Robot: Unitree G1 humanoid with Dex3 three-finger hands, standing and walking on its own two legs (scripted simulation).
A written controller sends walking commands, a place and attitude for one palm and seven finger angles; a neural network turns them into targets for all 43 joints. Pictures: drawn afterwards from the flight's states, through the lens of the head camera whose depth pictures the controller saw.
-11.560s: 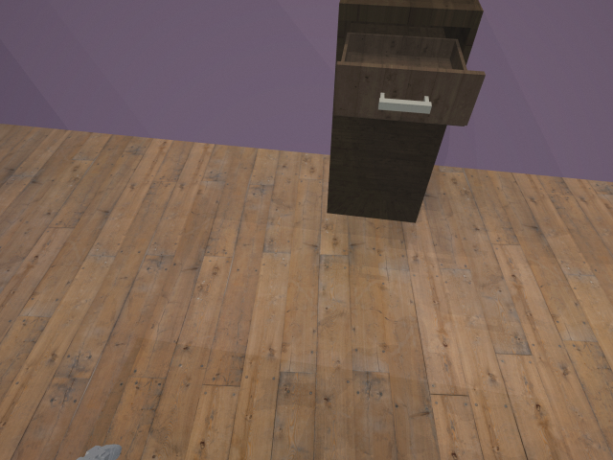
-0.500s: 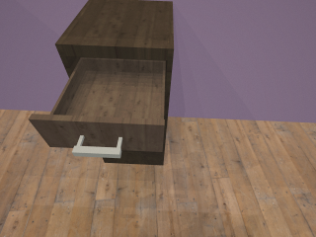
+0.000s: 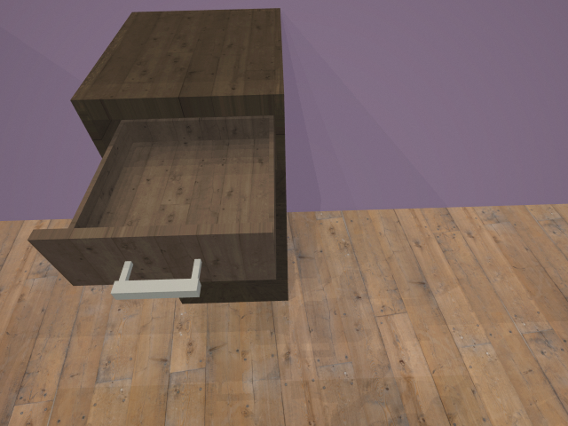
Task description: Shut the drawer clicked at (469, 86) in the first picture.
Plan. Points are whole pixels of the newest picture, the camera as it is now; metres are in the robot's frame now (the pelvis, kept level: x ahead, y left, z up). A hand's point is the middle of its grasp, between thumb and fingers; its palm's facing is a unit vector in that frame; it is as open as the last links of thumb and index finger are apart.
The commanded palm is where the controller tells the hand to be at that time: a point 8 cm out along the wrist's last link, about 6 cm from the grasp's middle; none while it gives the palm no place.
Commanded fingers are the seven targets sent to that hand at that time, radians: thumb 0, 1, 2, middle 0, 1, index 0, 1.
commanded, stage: come to a stop and stand still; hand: left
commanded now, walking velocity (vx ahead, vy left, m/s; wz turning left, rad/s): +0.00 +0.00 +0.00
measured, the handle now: (159, 277) +0.33 +0.22 +0.00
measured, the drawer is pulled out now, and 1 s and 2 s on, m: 0.30 0.30 0.30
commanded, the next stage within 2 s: look again from close up in 0.04 s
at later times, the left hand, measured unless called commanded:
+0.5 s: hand out of the picture +0.01 +0.16 -0.16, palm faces +0.02 -0.98 -0.20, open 7.4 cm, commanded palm none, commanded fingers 0.00 0.90 0.90 -0.20 -0.30 -0.20 -0.30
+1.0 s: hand (165, 392) +0.17 +0.17 +0.00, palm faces +0.19 -0.98 -0.11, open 6.9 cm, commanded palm +0.10 +0.20 -0.04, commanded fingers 0.00 0.90 0.90 -0.44 -0.56 -0.44 -0.56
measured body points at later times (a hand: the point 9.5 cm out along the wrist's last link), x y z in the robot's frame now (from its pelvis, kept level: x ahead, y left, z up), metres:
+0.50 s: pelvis +0.01 -0.01 +0.01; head +0.01 -0.02 +0.46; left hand +0.01 +0.21 -0.15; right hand +0.00 -0.22 -0.16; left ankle -0.01 +0.11 -0.73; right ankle -0.03 -0.09 -0.73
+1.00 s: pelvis -0.02 +0.00 -0.01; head -0.02 -0.03 +0.44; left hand +0.15 +0.22 +0.01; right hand +0.11 -0.25 -0.12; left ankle -0.01 +0.11 -0.73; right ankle -0.03 -0.09 -0.73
